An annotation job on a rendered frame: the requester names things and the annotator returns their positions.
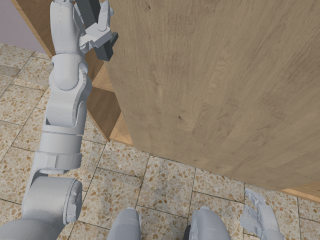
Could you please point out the robot right forearm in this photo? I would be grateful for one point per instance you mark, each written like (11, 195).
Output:
(271, 234)

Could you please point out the left robot upper arm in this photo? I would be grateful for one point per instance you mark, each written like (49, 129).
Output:
(50, 205)

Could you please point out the wardrobe door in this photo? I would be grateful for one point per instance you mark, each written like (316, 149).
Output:
(228, 86)
(312, 188)

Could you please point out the handle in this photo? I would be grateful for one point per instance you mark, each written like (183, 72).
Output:
(90, 10)

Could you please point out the right robot shin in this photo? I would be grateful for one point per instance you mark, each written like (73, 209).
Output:
(194, 236)

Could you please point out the robot right hand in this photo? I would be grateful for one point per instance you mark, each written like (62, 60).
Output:
(262, 219)

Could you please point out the right robot thigh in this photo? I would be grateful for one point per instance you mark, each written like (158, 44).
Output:
(208, 225)

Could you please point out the robot left hand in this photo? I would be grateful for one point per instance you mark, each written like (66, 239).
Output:
(67, 25)

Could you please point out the robot left forearm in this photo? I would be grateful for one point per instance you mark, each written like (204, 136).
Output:
(64, 119)

